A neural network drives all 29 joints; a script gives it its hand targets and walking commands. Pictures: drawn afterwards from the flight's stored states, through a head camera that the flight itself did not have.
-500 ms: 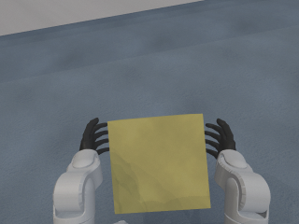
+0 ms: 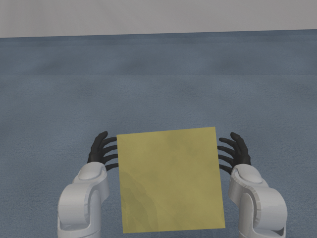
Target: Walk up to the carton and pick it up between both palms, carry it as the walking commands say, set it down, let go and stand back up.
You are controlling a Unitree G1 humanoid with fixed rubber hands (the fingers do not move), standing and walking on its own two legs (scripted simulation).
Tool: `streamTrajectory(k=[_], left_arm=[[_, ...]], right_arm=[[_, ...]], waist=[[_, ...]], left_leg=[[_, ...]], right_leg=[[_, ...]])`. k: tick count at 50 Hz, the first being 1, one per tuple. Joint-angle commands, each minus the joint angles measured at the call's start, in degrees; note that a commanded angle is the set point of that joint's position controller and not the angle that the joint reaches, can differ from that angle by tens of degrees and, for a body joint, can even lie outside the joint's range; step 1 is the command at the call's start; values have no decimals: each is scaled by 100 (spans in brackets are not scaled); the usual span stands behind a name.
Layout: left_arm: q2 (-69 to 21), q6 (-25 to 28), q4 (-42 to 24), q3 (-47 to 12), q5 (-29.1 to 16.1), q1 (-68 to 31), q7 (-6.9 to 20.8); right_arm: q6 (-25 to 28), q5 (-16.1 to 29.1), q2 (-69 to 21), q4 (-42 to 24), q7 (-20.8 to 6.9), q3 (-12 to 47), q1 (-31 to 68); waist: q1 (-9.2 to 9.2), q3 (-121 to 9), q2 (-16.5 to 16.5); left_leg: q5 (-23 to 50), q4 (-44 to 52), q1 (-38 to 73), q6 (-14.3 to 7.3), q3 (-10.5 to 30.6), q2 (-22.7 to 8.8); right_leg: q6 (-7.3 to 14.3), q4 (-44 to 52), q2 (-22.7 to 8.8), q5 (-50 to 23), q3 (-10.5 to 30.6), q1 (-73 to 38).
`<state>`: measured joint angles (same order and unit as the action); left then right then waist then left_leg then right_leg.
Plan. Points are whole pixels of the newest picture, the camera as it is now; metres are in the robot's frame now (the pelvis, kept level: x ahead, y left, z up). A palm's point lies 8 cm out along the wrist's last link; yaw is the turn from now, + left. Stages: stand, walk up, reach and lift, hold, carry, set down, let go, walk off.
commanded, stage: carry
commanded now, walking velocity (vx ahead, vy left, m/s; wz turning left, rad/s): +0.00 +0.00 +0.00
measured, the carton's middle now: (169, 172) +0.29 -0.02 +0.00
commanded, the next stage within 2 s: hold in 1.46 s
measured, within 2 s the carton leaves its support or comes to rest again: neither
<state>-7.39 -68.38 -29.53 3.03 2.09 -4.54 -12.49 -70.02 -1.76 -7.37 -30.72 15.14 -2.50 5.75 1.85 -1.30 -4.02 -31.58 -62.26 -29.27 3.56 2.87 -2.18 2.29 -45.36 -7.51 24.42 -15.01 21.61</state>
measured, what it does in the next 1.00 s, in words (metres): steps on the spot: left foot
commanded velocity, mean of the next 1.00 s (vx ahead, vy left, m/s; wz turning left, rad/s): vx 0.00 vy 0.00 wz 0.00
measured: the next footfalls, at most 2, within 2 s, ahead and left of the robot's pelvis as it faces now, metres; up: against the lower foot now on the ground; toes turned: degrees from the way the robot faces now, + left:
left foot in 0.08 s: +0.06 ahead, +0.14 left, +0.00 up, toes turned -12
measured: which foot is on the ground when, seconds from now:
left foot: up 0.00-0.06, down 0.08-1.00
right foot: down 0.00-1.00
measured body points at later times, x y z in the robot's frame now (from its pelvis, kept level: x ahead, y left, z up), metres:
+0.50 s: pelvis -0.05 +0.03 +0.00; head -0.09 +0.02 +0.45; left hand +0.19 +0.20 +0.11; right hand +0.21 -0.10 +0.11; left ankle +0.02 +0.16 -0.71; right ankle +0.00 -0.09 -0.71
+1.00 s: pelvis -0.05 +0.03 +0.00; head -0.09 +0.01 +0.45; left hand +0.19 +0.20 +0.11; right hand +0.21 -0.11 +0.11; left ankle +0.02 +0.16 -0.71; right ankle +0.00 -0.09 -0.71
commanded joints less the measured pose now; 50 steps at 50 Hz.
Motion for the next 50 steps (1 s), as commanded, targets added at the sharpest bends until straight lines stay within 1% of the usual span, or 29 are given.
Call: streamTrajectory(k=[1, 2, 3, 4, 5, 6, 7, 8, 11, 12, 13, 14, 15, 16, 18, 19, 20, 21, 23, 26, 28, 30, 34, 37, 40, 42, 46, 48, 50], left_arm=[[-5088, 48, -275, -3469, -1701, -2278, 1277], [-5129, 44, -252, -3517, -1729, -2384, 1275], [-5154, 23, -217, -3559, -1746, -2475, 1270], [-5154, 12, -161, -3584, -1707, -2472, 1269], [-5143, 5, -217, -3623, -1695, -2503, 1273], [-5186, 4, -472, -3767, -1800, -2755, 1295], [-5274, 15, -674, -3856, -1895, -3091, 1322], [-5413, 25, -681, -3934, -1941, -3227, 1355], [-5570, 29, -729, -3984, -2118, -3255, 1394], [-5483, 1, -721, -3968, -2145, -3312, 1403], [-5373, -38, -610, -3938, -2113, -3304, 1400], [-5356, -61, -471, -3908, -2065, -3243, 1388], [-5361, -81, -394, -3893, -2003, -3177, 1362], [-5335, -103, -327, -3838, -1954, -3192, 1351], [-5275, -142, -238, -3711, -1866, -3087, 1345], [-5215, -169, -200, -3659, -1797, -3007, 1325], [-5160, -202, -159, -3643, -1744, -2949, 1303], [-5164, -212, -214, -3652, -1734, -3009, 1286], [-5220, -206, -277, -3665, -1771, -3128, 1279], [-5215, -234, -227, -3646, -1784, -3188, 1276], [-5168, -264, -215, -3655, -1775, -3301, 1253], [-5151, -294, -165, -3620, -1749, -3249, 1243], [-5201, -303, -228, -3626, -1770, -3214, 1241], [-5191, -309, -298, -3629, -1809, -3305, 1246], [-5179, -322, -270, -3624, -1817, -3355, 1246], [-5186, -333, -234, -3606, -1797, -3358, 1237], [-5183, -360, -171, -3565, -1759, -3227, 1232], [-5185, -337, -129, -3522, -1749, -3252, 1251], [-5016, -269, 224, -3337, -1619, -3315, 1270]], right_arm=[[24, 2246, -5008, -567, -1605, 3916, 2970], [20, 2224, -5021, -507, -1619, 3863, 2970], [7, 2164, -5053, -375, -1625, 3778, 2844], [13, 2132, -5098, -294, -1635, 3721, 2809], [24, 2060, -5087, -149, -1640, 3637, 2714], [67, 2018, -5155, -39, -1630, 3548, 2640], [105, 2050, -5269, -107, -1636, 3563, 2640], [135, 2040, -5347, -229, -1644, 3600, 2794], [184, 1902, -5402, -338, -1581, 3494, 2864], [152, 1830, -5380, -330, -1556, 3482, 2846], [119, 1769, -5311, -306, -1539, 3446, 2818], [89, 1758, -5245, -309, -1533, 3431, 2873], [67, 1772, -5166, -289, -1534, 3409, 2935], [40, 1798, -5173, -233, -1539, 3430, 3004], [6, 1825, -5181, -223, -1551, 3453, 3064], [-16, 1831, -5099, -212, -1541, 3441, 3103], [-46, 1827, -5011, -140, -1540, 3403, 3059], [-59, 1840, -5007, -73, -1544, 3397, 3020], [-57, 1892, -5100, -121, -1550, 3450, 3102], [-85, 1860, -5140, -174, -1545, 3442, 3259], [-120, 1829, -5107, -117, -1542, 3390, 3290], [-146, 1835, -5098, -151, -1533, 3400, 3336], [-150, 1836, -5106, -219, -1503, 3415, 3314], [-164, 1825, -5151, -213, -1490, 3429, 3346], [-185, 1810, -5147, -215, -1487, 3425, 3380], [-189, 1827, -5164, -200, -1492, 3415, 3406], [-202, 1824, -5113, -145, -1483, 3370, 3368], [-176, 1803, -5128, -83, -1488, 3357, 3386], [-105, 1638, -4967, 316, -1509, 3123, 3384]], waist=[[-371, -2161, 1694], [-296, -2219, 1753], [-186, -2316, 1665], [-125, -2325, 1138], [-138, -2286, -104], [-142, -2208, -1373], [-79, -2197, -1550], [-43, -2202, -1334], [-224, -2242, -939], [-239, -2278, -236], [-231, -2203, 643], [-220, -2044, 1190], [-241, -2034, 1287], [-200, -1894, 1255], [-149, -1561, 736], [-183, -1640, 127], [-207, -1724, -369], [-208, -1787, -721], [-228, -1780, -479], [-273, -1554, 250], [-264, -1379, 539], [-242, -1328, 547], [-236, -1554, -35], [-269, -1558, 203], [-262, -1414, 809], [-237, -1465, 829], [-254, -1608, -24], [-268, -1677, 4], [-284, -1658, 210]], left_leg=[[288, 1353, 116, -102, -838, 7], [737, 1893, 595, -125, -931, 69], [1532, 2659, 1223, -152, -915, 101], [2573, 3282, 1799, -233, -404, -75], [4968, 3339, 2396, -660, 1252, -1076], [6443, 3563, 2496, -1286, 2591, -1859], [6739, 3296, 2434, -1435, 2287, -1708], [5800, 3291, 2304, -1305, 1948, -1472], [3708, 3098, 1307, -819, 1145, -749], [2743, 2879, 874, -707, 859, -419], [1881, 2417, 463, -565, 344, -22], [898, 2241, 178, -478, -16, 160], [377, 1824, 298, -441, -200, 189], [572, 1908, 524, -436, -189, 136], [1717, 2894, 745, -535, 187, -15], [2232, 3297, 968, -659, 852, -330], [2174, 3661, 1075, -823, 1555, -635], [2134, 3820, 1049, -950, 1851, -808], [1593, 3808, 699, -892, 1596, -648], [1193, 3357, 189, -684, 887, -126], [999, 3143, 86, -653, 532, 74], [1095, 3220, 240, -680, 518, 62], [1650, 3568, 673, -834, 1174, -276], [1565, 3357, 414, -774, 955, -133], [1422, 2961, 174, -679, 401, 154], [1530, 2832, 374, -660, 286, 175], [2408, 3379, 808, -831, 1067, -207], [2327, 3374, 730, -843, 1129, -236], [2100, 3213, 505, -787, 894, -81]], right_leg=[[489, 1376, -1430, -5468, 1176, -2040], [381, 1277, -1363, -5127, 1006, -1781], [124, 1021, -1234, -4612, 779, -1467], [-244, 524, -978, -3968, 544, -1006], [-621, -358, -451, -2289, 334, -22], [-775, -662, 284, 1041, 547, 629], [-621, -363, 391, 1890, 1124, 383], [-545, -90, 357, 1661, 1192, 302], [-473, 1343, 310, -131, 1051, -1023], [-356, 1585, -58, -547, 1383, -1367], [-141, 1845, -636, -988, 1870, -1528], [103, 2059, -1036, -1165, 2109, -1487], [317, 2137, -1305, -1127, 2193, -1153], [323, 2055, -1245, -928, 1915, -795], [-79, 1638, -683, -399, 1254, -462], [-263, 1208, -337, 0, 1042, -269], [-384, 897, 16, 451, 968, -94], [-398, 766, 227, 524, 1040, -154], [-296, 999, 194, 458, 1173, -496], [-108, 1776, -308, 836, 1558, -667], [-14, 2098, -543, 1301, 1678, -513], [-38, 2070, -515, 1410, 1539, -304], [-176, 1474, -75, 886, 1257, -122], [-94, 1722, -184, 840, 1442, -350], [44, 2203, -533, 1120, 1669, -460], [66, 2194, -589, 1040, 1599, -358], [-117, 1423, -21, 579, 1178, -149], [-110, 1384, 37, 387, 1238, -282], [-26, 1637, -111, 444, 1396, -448]])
